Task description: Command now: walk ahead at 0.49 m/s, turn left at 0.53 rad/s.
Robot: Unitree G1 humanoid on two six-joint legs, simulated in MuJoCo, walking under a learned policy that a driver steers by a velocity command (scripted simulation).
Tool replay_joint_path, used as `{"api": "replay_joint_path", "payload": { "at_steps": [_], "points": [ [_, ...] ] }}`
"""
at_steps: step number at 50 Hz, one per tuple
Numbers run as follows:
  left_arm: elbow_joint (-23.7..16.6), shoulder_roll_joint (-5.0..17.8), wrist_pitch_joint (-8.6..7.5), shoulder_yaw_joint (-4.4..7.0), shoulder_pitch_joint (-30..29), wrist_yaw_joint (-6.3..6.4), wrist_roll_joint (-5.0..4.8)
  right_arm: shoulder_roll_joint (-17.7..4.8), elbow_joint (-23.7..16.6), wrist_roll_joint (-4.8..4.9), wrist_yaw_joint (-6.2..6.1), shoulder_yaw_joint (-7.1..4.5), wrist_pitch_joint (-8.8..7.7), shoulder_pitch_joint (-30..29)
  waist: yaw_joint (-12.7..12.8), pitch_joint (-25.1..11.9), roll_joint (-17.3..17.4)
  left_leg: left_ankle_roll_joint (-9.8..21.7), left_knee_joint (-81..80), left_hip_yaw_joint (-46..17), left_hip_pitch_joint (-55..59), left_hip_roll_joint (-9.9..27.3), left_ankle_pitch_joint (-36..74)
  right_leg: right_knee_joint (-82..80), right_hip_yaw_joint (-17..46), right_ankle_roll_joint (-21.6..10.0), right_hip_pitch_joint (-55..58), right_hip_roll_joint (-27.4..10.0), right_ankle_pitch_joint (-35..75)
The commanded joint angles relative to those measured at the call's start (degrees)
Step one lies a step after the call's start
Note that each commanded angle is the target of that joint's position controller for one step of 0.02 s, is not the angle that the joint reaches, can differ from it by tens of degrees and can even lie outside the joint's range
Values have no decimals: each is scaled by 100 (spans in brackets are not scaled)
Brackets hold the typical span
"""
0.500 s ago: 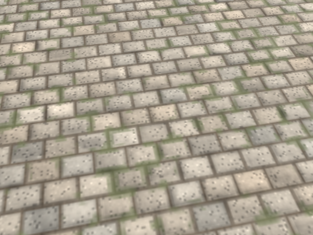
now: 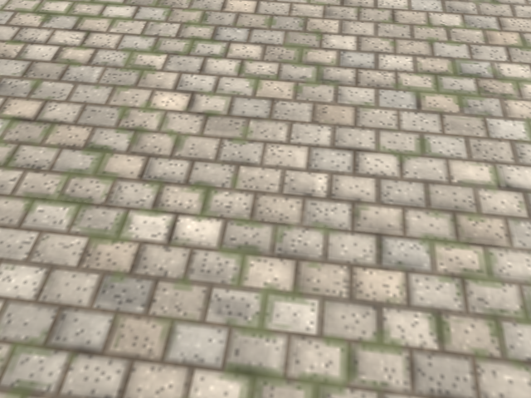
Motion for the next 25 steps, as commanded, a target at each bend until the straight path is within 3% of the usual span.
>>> {"api": "replay_joint_path", "payload": {
  "at_steps": [1, 3, 5, 6, 7, 8, 9, 10, 11, 12, 14, 15, 18, 22, 25],
  "points": [
    [-131, 782, 5, 134, 338, 80, 12, -126, -578, -22, 44, 38, -83, -734, 74, 343, -457, 151, -571, 408, 31, -216, -186, -171, 320, -348, 61, -1717, 3577],
    [-123, 912, 72, 159, 309, 123, 30, -216, -586, -33, 19, -3, -74, -582, -70, 151, -607, 364, -735, 612, 480, -527, -730, 427, 128, -301, 372, -1776, 5216],
    [-154, 1110, 169, 217, 215, 148, 51, -390, -432, -42, -31, -94, -73, 60, -392, -254, -784, 643, -831, 718, 1262, -910, -1385, 1582, 27, -328, 500, -1838, 6457],
    [-197, 1189, 225, 243, 195, 128, 52, -547, -268, -50, -64, -179, -110, 636, -611, -594, -778, 795, -1085, 641, 1951, -1071, -1543, 2532, 40, -330, 321, -1860, 6218],
    [-298, 1203, 248, 253, 64, 86, 26, -804, -7, -112, -135, -313, -156, 1505, -1052, -1021, -490, 1020, -1627, 233, 3239, -956, -1416, 3971, -28, -176, -492, -1758, 5087],
    [-633, 671, 213, 147, 132, 3, -81, -1442, -1, -169, -227, -502, -142, 1833, -963, -1565, 537, 1649, -1738, -2118, 5020, 660, -2037, 6020, 2, 115, -2717, -1135, 1282],
    [-1028, 809, 134, 196, -294, -70, -75, -1734, -117, -21, -218, -556, -78, 1718, -821, -1848, 706, 2232, -2631, -4746, 5567, 1540, -1664, 7286, 1113, 279, -4239, -84, -1424],
    [-1188, 922, 61, 211, -968, -102, -29, -1568, -56, 70, -262, -511, -38, 1590, -851, -1101, 2, 1996, -2813, -3843, 5116, 1360, -1307, 7134, 1736, 214, -4835, -519, -791],
    [-1201, 858, -11, 174, -923, -103, -93, -1293, -61, 115, -298, -441, -65, 1262, -592, -504, -189, 1780, -2855, -3118, 4294, 1241, -174, 6632, 1689, 210, -4649, -715, -310],
    [-1078, 835, 4, 186, -743, -67, -69, -1067, -121, 114, -323, -378, -115, 954, -287, -202, -475, 1514, -2812, -2484, 3660, 927, 1224, 6160, 1684, 256, -4230, -860, -195],
    [-1034, 772, 239, 182, -443, -43, 119, -860, -193, 184, -346, -289, -219, 689, 35, -280, -367, 1286, -2690, -1672, 3014, 472, 2822, 5671, 1701, 446, -3517, -902, -249],
    [-1072, 737, 343, 183, -431, -52, 150, -884, -183, 199, -331, -279, -276, 760, 81, -374, -313, 1246, -2613, -1539, 2947, 356, 3386, 5521, 1652, 525, -3432, -847, -255],
    [-1205, 646, 479, 144, -605, -82, 110, -1060, -140, 161, -335, -303, -294, 1037, 43, -539, -31, 1038, -2494, -1195, 2932, 90, 4108, 4924, 1476, 621, -3519, -713, 222],
    [-1321, 595, 480, 52, -1140, -112, 57, -766, -42, 128, -380, -151, -249, 1240, -214, -514, 285, 553, -2597, -802, 3168, -59, 3905, 3664, 1307, 467, -3414, -661, 1101],
    [-1294, 593, 444, -3, -1369, -102, -7, -723, 84, 61, -436, -78, -255, 1347, -402, -501, 332, 429, -2614, -667, 3550, 100, 3732, 2861, 1261, 270, -3138, -566, 1482]
  ]
}}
